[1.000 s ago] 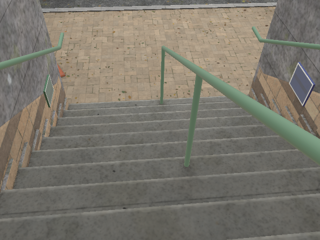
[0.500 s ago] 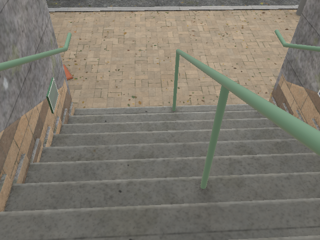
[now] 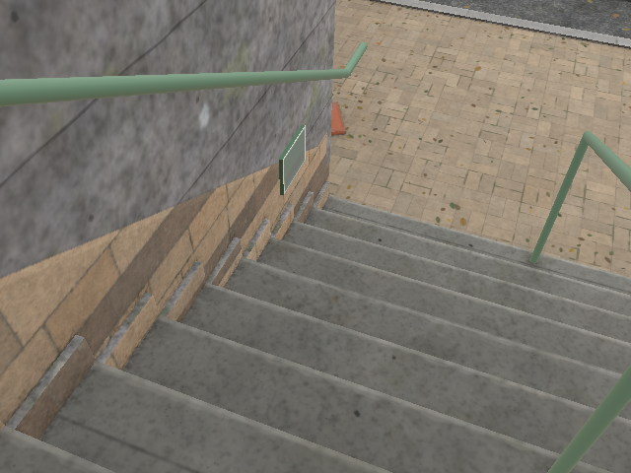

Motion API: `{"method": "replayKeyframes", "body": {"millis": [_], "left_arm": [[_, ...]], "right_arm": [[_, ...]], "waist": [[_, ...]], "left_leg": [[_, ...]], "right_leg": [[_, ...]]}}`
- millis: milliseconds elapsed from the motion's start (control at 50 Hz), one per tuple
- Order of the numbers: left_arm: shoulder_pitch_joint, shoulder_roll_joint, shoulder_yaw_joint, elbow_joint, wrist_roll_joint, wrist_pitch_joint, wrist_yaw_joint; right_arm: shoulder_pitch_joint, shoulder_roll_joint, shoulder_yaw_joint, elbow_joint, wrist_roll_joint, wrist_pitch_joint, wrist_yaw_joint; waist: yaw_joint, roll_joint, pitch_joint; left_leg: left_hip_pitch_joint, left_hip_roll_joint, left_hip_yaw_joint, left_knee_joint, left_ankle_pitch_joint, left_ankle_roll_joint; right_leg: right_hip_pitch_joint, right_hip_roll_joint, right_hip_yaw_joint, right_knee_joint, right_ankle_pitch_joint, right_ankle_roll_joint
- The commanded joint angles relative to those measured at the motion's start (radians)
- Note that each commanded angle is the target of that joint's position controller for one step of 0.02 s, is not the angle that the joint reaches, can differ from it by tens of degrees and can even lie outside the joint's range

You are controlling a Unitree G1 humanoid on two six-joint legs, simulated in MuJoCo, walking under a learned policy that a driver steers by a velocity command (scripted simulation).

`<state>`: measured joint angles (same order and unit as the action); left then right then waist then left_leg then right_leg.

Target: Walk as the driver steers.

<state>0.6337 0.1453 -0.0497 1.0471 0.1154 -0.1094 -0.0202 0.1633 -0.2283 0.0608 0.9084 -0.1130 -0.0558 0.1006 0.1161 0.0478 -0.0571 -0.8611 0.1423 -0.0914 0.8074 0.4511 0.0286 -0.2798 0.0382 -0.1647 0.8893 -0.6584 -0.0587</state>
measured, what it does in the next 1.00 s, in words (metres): goes down, turning right: left foot 0.17 m lower, then right foot 0.16 m lower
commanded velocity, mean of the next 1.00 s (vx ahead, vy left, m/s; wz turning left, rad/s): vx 0.50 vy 0.00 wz -0.25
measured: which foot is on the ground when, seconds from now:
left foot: up 0.00-0.16, down 0.18-0.76, up 0.78-1.00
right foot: down 0.00-0.16, up 0.18-0.72, down 0.74-1.00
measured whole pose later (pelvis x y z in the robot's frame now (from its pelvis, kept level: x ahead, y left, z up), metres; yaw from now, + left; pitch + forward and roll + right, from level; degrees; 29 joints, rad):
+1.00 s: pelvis +0.60 -0.02 -0.31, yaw -19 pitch +1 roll -2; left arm 0.53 0.15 -0.01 1.08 0.08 -0.11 -0.04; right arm 0.06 -0.22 -0.01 0.82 -0.09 -0.10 0.03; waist 0.08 0.02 -0.03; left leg -0.68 0.11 -0.05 0.93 0.13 0.02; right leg -0.27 0.11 0.02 0.77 -0.51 -0.08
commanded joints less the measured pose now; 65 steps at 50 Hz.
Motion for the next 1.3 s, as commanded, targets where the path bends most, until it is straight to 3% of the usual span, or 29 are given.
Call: {"method": "replayKeyframes", "body": {"millis": [20, 100, 140, 180, 200, 220, 260, 280, 300, 320, 420, 500, 660, 680, 760, 780, 800, 840, 880, 900, 940, 1000, 1120, 1140, 1160, 1180, 1200, 1240, 1300], "left_arm": [[-0.033, 0.108, 0.0, -0.057, -0.007, -0.009, -0.015], [0.145, 0.124, 0.022, 0.061, -0.045, 0.026, 0.035], [0.038, 0.162, 0.046, 0.039, -0.009, 0.041, -0.004], [-0.052, 0.162, 0.047, 0.043, 0.036, 0.048, -0.093], [0.145, 0.032, 0.031, 0.079, -0.008, 0.046, -0.121], [0.022, 0.098, 0.042, 0.006, -0.044, 0.029, -0.123], [-0.205, 0.097, 0.034, -0.103, -0.079, 0.011, -0.077], [-0.219, 0.176, 0.1, -0.069, -0.133, 0.049, 0.035], [-0.211, 0.046, 0.026, -0.123, -0.045, 0.016, -0.003], [-0.214, 0.013, 0.043, -0.08, -0.035, 0.009, -0.014], [-0.279, 0.039, 0.044, -0.101, 0.013, 0.021, -0.076], [-0.406, 0.094, 0.043, -0.125, -0.031, 0.028, -0.053], [-0.573, 0.13, 0.04, -0.181, -0.01, 0.043, -0.084], [-0.62, 0.156, 0.051, -0.181, -0.024, 0.035, -0.079], [-0.085, 0.296, 0.145, 0.011, -0.032, 0.003, -0.052], [0.135, 0.377, 0.159, 0.09, -0.016, 0.01, -0.034], [0.304, 0.338, 0.163, 0.153, 0.013, -0.001, -0.027], [0.05, 0.185, 0.12, 0.08, -0.042, -0.026, -0.026], [-0.242, 0.038, 0.051, -0.01, -0.028, -0.013, -0.033], [-0.312, 0.059, 0.046, -0.052, -0.058, -0.019, -0.031], [-0.283, 0.111, 0.051, -0.046, -0.066, -0.014, -0.034], [-0.293, 0.097, 0.046, -0.12, -0.022, -0.049, 0.011], [-0.08, 0.199, 0.048, -0.082, -0.03, 0.013, -0.046], [-0.13, 0.187, 0.047, -0.106, -0.011, 0.015, -0.076], [0.166, 0.054, 0.042, -0.002, -0.03, 0.017, -0.113], [0.147, 0.085, 0.05, -0.067, -0.074, 0.016, -0.121], [-0.116, 0.148, 0.064, -0.195, -0.101, 0.019, -0.1], [-0.203, 0.11, 0.046, -0.216, -0.068, 0.035, -0.043], [-0.178, 0.021, 0.023, -0.165, -0.022, 0.047, -0.059]], "right_arm": [[-0.095, -0.091, -0.014, -0.074, 0.013, 0.005, -0.005], [-0.324, -0.012, 0.024, -0.117, 0.011, -0.01, -0.023], [-0.131, -0.051, 0.006, -0.055, 0.031, -0.018, -0.03], [0.418, -0.269, -0.11, 0.103, 0.038, -0.034, -0.042], [0.573, -0.314, -0.139, 0.147, 0.017, -0.008, -0.028], [0.609, -0.291, -0.141, 0.164, 0.012, 0.004, -0.02], [0.423, -0.197, -0.125, 0.128, 0.022, 0.012, -0.03], [0.286, -0.136, -0.129, 0.087, 0.133, 0.027, -0.081], [0.241, 0.021, -0.039, 0.069, 0.01, -0.017, -0.051], [0.219, 0.018, -0.049, 0.065, 0.01, -0.038, -0.045], [0.314, 0.06, -0.022, 0.103, 0.006, -0.076, -0.081], [0.44, 0.01, -0.008, 0.177, -0.012, -0.071, -0.069], [0.549, -0.044, -0.022, 0.241, -0.025, -0.049, -0.104], [0.485, -0.045, -0.036, 0.211, 0.014, -0.045, -0.114], [0.429, -0.144, -0.086, 0.216, -0.031, 0.005, -0.028], [0.558, 0.04, -0.054, 0.199, -0.015, 0.0, 0.001], [0.303, -0.01, -0.073, 0.065, 0.048, -0.026, 0.005], [-0.116, -0.053, -0.097, -0.157, 0.09, -0.072, -0.063], [0.087, -0.016, -0.079, -0.071, 0.026, -0.065, -0.089], [0.13, 0.02, -0.078, -0.027, 0.015, -0.049, -0.092], [0.133, 0.016, -0.082, -0.052, 0.021, -0.019, -0.074], [0.167, 0.015, -0.047, -0.022, 0.022, -0.029, -0.055], [0.096, -0.137, -0.092, -0.082, 0.044, -0.008, -0.051], [0.353, -0.224, -0.136, -0.013, 0.051, -0.029, -0.062], [0.542, -0.256, -0.149, 0.058, 0.017, -0.022, -0.037], [0.528, -0.286, -0.149, 0.017, 0.002, -0.008, -0.007], [0.5, -0.302, -0.169, 0.032, -0.009, 0.003, -0.005], [0.332, -0.05, -0.082, 0.036, -0.002, -0.006, -0.004], [0.084, 0.086, -0.047, -0.014, 0.04, -0.059, -0.068]], "waist": [[-0.052, -0.086, 0.184], [0.1, -0.091, 0.236], [0.002, -0.096, 0.191], [-0.262, 0.04, 0.008], [-0.233, 0.256, -0.284], [-0.269, 0.116, -0.331], [-0.229, -0.006, -0.065], [-0.153, -0.04, -0.001], [-0.065, -0.103, 0.072], [-0.055, -0.064, 0.179], [-0.099, -0.051, 0.084], [-0.13, -0.031, 0.146], [-0.172, 0.004, 0.235], [-0.188, -0.054, 0.235], [0.029, -0.161, 0.066], [0.003, -0.365, -0.245], [0.119, -0.209, -0.231], [0.076, -0.043, 0.017], [-0.127, 0.1, 0.18], [-0.157, 0.019, 0.235], [-0.191, -0.134, 0.139], [-0.129, -0.01, 0.106], [-0.122, -0.053, 0.122], [-0.24, -0.008, 0.022], [-0.205, 0.257, -0.257], [-0.214, 0.187, -0.287], [-0.277, 0.109, -0.122], [-0.165, -0.092, 0.065], [-0.043, -0.032, 0.164]], "left_leg": [[0.228, -0.036, 0.087, -0.03, -0.043, -0.013], [0.115, -0.034, 0.093, -0.464, -0.233, -0.028], [0.467, -0.042, 0.105, -0.459, -0.178, 0.015], [1.191, -0.044, 0.161, -0.401, 0.032, 0.109], [1.609, 0.151, 0.006, -0.114, 0.564, 0.31], [1.642, 0.224, -0.13, -0.111, 0.546, 0.349], [1.198, 0.262, -0.206, -0.332, -0.256, 0.31], [1.002, 0.275, -0.19, -0.401, -0.279, 0.282], [0.644, 0.189, -0.135, -0.423, -0.392, 0.245], [0.486, 0.15, -0.059, -0.507, -0.396, 0.25], [0.555, 0.119, -0.007, -0.389, -0.492, 0.263], [0.505, 0.104, 0.035, -0.28, -0.63, 0.239], [0.686, 0.174, 0.032, -0.062, -0.513, 0.14], [0.677, 0.113, 0.132, -0.047, -0.56, 0.109], [0.359, 0.01, 0.242, 0.675, -0.41, 0.032], [0.083, -0.122, 0.221, 1.164, -1.247, -0.062], [-0.143, -0.161, 0.176, 1.281, -1.288, -0.068], [-0.381, -0.062, 0.039, 1.0, -1.181, -0.06], [-0.04, 0.059, -0.093, 0.483, -0.818, 0.021], [0.174, 0.054, -0.04, 0.277, -0.648, 0.025], [0.484, -0.037, 0.096, 0.238, -0.61, 0.004], [0.686, -0.046, 0.06, -0.156, 0.185, -0.013], [0.784, -0.064, 0.109, -0.553, -0.104, 0.018], [1.045, -0.029, 0.127, -0.449, -0.048, 0.099], [1.494, 0.168, 0.001, -0.09, 0.514, 0.348], [1.562, 0.317, -0.281, -0.098, 0.71, 0.494], [1.477, 0.416, -0.454, -0.23, 0.284, 0.501], [0.993, 0.354, -0.344, -0.323, -0.137, 0.36], [0.264, 0.054, 0.063, -0.438, -0.114, 0.254]], "right_leg": [[-0.285, -0.229, 0.297, -0.245, 0.259, -0.194], [0.155, -0.276, 0.395, -0.092, 0.41, -0.189], [0.008, -0.275, 0.347, 0.025, 0.483, -0.154], [-0.331, -0.13, 0.182, 0.544, 0.531, -0.047], [-0.545, -0.037, 0.121, 1.06, -0.155, 0.036], [-0.704, -0.023, 0.174, 1.198, -0.192, 0.046], [-0.818, -0.128, 0.224, 0.991, 0.027, 0.005], [-0.73, -0.104, 0.2, 0.885, 0.059, 0.01], [-0.559, -0.227, 0.33, 0.583, 0.445, -0.052], [-0.468, -0.215, 0.29, 0.406, 0.532, -0.07], [-0.535, -0.197, 0.351, 0.051, 0.904, -0.062], [-0.434, -0.176, 0.296, -0.139, 1.167, 0.006], [-0.337, -0.153, 0.212, -0.119, 0.909, 0.008], [-0.27, -0.125, 0.138, -0.312, 0.815, 0.003], [0.595, -0.069, 0.041, -0.484, 1.118, -0.103], [1.069, -0.276, 0.323, -0.178, 1.701, -0.382], [1.112, -0.291, 0.434, -0.247, 1.699, -0.385], [0.767, -0.398, 0.636, -0.385, 0.881, -0.361], [0.119, -0.376, 0.505, -0.432, 0.855, -0.287], [-0.18, -0.318, 0.434, -0.497, 0.844, -0.295], [-0.452, -0.191, 0.388, -0.45, 0.741, -0.257], [-0.597, 0.016, 0.217, -0.151, 0.241, -0.109], [-0.173, -0.076, 0.572, 0.219, 0.324, -0.164], [-0.258, -0.023, 0.492, 0.507, 0.52, -0.095], [-0.545, 0.108, 0.31, 1.042, -0.055, 0.004], [-0.866, 0.145, 0.269, 1.361, -0.194, 0.047], [-1.174, 0.063, 0.267, 1.372, -0.13, 0.08], [-1.099, -0.089, 0.364, 1.079, 0.244, 0.033], [-0.514, -0.167, 0.232, 0.401, 0.688, 0.009]]}}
